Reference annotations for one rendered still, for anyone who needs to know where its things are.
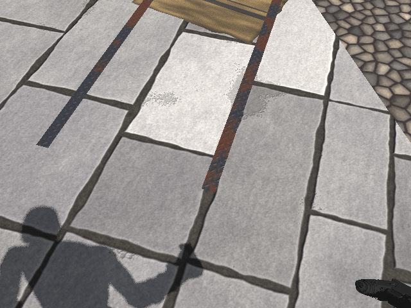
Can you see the right robot hand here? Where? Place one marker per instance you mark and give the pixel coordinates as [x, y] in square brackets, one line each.
[395, 292]

